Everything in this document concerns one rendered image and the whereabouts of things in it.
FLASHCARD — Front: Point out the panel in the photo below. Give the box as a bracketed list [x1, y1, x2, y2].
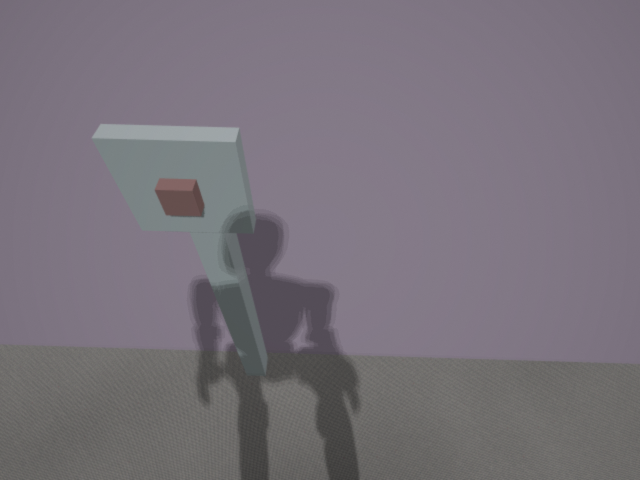
[92, 124, 268, 376]

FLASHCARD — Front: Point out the button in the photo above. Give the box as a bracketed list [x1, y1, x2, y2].
[155, 178, 204, 216]

